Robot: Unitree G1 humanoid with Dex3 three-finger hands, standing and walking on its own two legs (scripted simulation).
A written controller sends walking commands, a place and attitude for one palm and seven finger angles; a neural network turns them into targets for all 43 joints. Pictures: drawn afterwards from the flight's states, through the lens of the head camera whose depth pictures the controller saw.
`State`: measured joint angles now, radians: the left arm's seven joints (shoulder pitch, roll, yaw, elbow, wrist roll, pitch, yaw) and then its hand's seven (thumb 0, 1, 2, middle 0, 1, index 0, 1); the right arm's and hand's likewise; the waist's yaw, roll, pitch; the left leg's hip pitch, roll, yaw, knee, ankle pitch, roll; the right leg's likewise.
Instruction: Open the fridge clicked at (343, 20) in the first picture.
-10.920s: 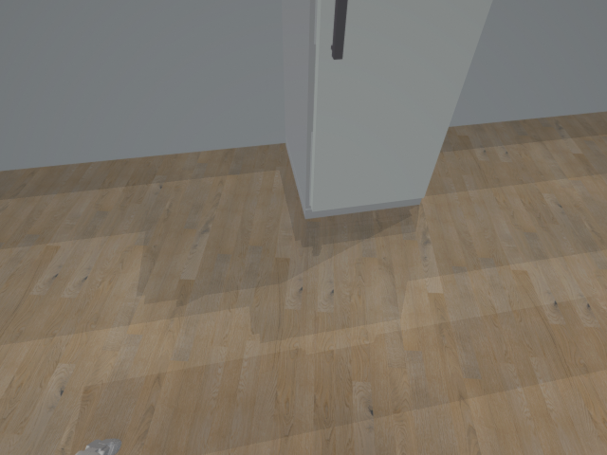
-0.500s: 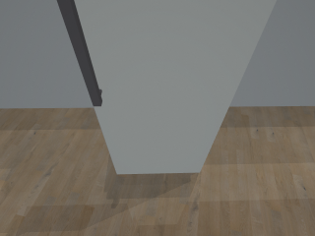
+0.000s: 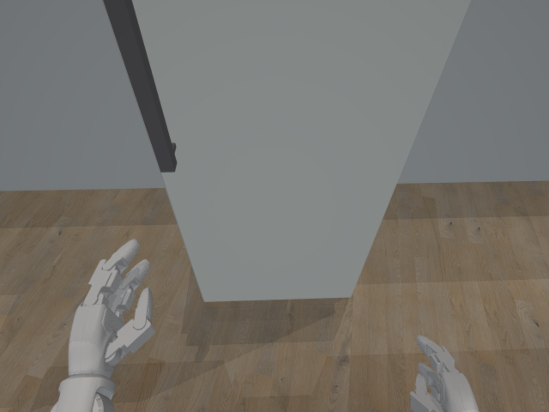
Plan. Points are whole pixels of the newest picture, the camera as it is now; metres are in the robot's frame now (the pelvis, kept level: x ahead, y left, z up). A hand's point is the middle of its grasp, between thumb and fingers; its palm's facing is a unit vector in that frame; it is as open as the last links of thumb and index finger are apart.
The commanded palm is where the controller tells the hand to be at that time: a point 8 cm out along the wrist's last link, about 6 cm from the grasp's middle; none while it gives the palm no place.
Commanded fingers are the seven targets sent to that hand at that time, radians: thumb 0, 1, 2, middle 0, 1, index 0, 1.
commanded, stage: raise the hand to about handle height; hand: left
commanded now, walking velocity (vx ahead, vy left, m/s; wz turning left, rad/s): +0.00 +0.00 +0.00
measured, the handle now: (134, 34) +0.55 +0.23 +0.28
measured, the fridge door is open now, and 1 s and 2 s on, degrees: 0 0 0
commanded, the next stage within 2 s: move the hooked fingers beside the handle in 1.84 s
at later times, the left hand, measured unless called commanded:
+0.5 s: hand (111, 324) +0.22 +0.22 +0.06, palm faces +0.06 -1.00 -0.05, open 10.6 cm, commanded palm +0.18 +0.28 +0.07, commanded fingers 0.00 -0.01 0.51 -0.27 -0.88 -0.27 -0.88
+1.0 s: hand (57, 271) +0.25 +0.27 +0.14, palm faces +0.11 -0.99 -0.06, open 13.4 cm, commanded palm +0.22 +0.31 +0.14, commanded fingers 0.00 -0.50 0.30 -0.30 -1.20 -0.30 -1.20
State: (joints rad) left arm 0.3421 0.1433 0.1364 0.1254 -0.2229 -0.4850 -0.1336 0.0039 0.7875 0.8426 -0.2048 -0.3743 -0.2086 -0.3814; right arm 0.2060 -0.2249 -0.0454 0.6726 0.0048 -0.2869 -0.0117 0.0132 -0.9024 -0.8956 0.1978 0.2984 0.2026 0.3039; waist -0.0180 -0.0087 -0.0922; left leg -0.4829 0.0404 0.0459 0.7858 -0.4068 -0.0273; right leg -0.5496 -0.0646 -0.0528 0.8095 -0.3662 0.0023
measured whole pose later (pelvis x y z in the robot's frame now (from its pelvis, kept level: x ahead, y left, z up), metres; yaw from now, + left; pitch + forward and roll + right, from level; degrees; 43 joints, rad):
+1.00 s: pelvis +0.01 +0.01 +0.01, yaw +2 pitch +2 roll -1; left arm 0.15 0.35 0.37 0.01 -0.35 -0.07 -0.36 -0.01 -0.37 0.35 -0.29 -1.11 -0.30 -1.12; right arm 0.24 -0.26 0.06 0.57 0.05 -0.28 -0.10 0.02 -0.90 -0.90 0.20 0.30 0.20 0.30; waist 0.05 0.04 -0.05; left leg -0.35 0.05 0.00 0.70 -0.39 -0.02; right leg -0.36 -0.05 -0.10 0.66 -0.33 0.01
